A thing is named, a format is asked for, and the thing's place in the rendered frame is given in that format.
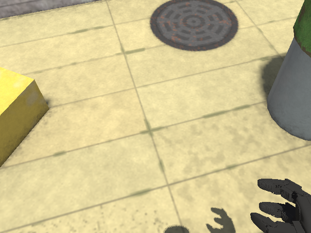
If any right robot hand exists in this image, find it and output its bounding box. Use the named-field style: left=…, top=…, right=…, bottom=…
left=250, top=179, right=311, bottom=233

